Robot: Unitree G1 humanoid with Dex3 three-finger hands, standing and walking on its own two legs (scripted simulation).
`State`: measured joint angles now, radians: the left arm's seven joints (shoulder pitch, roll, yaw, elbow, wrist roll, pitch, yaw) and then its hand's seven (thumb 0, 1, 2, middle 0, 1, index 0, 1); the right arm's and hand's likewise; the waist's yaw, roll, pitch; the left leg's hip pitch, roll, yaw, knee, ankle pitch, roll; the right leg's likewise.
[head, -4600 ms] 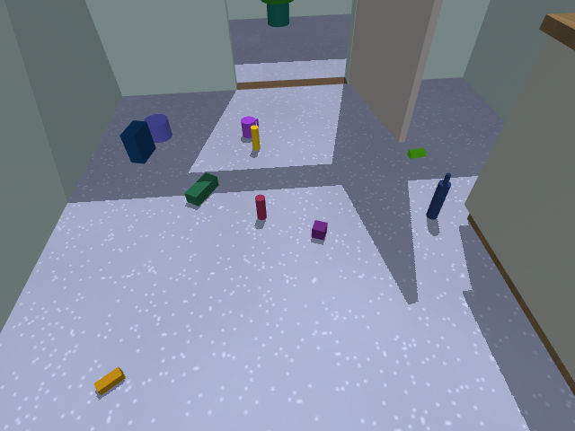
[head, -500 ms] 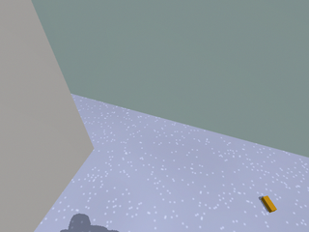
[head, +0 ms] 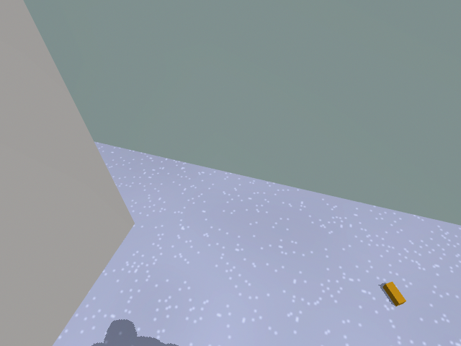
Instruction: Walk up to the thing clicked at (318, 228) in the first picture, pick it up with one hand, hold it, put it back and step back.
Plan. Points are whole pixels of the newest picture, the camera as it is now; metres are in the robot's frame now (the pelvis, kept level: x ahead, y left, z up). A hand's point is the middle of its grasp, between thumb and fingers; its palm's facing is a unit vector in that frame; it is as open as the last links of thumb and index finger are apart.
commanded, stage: stand
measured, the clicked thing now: out of the picture -0.43 -0.98 -0.75
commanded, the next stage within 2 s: none
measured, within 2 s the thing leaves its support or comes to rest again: neither
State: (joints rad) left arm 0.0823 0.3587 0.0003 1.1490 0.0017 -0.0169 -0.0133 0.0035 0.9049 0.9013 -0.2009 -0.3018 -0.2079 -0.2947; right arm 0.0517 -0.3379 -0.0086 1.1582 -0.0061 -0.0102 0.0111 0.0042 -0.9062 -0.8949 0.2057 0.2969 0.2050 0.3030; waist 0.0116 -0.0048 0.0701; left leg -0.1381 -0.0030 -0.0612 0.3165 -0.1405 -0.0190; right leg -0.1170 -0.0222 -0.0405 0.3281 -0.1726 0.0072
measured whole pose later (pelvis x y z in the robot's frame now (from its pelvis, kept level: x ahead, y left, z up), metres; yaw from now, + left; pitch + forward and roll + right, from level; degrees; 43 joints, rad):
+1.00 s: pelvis +0.01 -0.01 +0.00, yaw -1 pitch -2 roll +0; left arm 0.10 0.36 0.00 1.13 0.00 -0.01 -0.01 0.00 0.90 0.90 -0.20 -0.30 -0.21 -0.29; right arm 0.10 -0.35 0.00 1.14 -0.01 -0.01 0.01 0.00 -0.91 -0.89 0.21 0.30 0.20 0.30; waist 0.01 0.00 0.05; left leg -0.12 0.02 -0.06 0.31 -0.15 -0.04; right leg -0.11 0.00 -0.04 0.33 -0.19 -0.01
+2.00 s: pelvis +0.01 -0.01 +0.00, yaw -1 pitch -2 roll +0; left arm 0.12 0.36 0.00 1.12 0.01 -0.01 -0.01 0.00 0.90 0.90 -0.20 -0.30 -0.21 -0.29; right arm 0.12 -0.35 0.00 1.13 -0.01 -0.01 0.01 0.00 -0.91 -0.89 0.21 0.30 0.20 0.30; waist 0.01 0.00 0.05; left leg -0.11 0.02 -0.05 0.31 -0.16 -0.04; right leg -0.10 0.00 -0.03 0.33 -0.19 -0.01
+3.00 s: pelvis +0.27 +0.00 -0.02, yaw -2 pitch -4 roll +1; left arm 0.22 0.38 0.06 0.85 0.00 -0.08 -0.06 0.00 0.91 0.90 -0.20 -0.30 -0.21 -0.29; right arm 0.32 -0.42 -0.06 0.88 0.00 -0.04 0.04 0.01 -0.91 -0.89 0.21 0.30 0.20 0.30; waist 0.00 0.04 0.10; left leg -0.32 0.03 0.00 1.08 -0.44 0.03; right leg -0.30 -0.04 -0.05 0.60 -0.24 -0.03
